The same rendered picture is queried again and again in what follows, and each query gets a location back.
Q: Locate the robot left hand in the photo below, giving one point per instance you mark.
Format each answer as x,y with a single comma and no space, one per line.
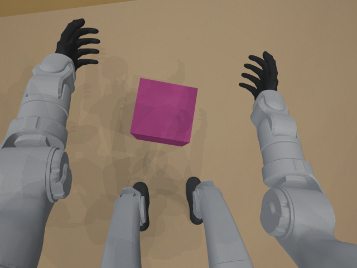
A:
70,42

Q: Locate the right robot upper arm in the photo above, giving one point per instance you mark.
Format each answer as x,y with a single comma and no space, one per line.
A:
303,223

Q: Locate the right robot forearm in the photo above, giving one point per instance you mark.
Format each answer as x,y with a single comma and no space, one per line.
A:
280,145

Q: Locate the robot right shin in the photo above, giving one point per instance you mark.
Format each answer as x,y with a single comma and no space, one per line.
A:
205,183

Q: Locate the left robot thigh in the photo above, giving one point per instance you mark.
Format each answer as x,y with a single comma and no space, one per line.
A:
122,246

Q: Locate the carton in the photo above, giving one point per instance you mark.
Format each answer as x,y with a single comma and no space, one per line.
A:
163,112

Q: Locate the left robot forearm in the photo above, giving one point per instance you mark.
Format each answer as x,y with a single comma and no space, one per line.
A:
44,109

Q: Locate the robot right hand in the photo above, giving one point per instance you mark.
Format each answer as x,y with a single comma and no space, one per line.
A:
268,74

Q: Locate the left robot upper arm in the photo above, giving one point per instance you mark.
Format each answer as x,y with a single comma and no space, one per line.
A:
32,179

